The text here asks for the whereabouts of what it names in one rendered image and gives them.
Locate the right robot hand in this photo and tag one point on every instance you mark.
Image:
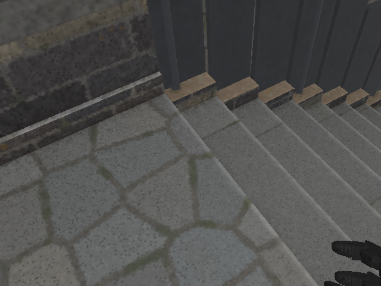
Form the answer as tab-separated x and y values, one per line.
368	253

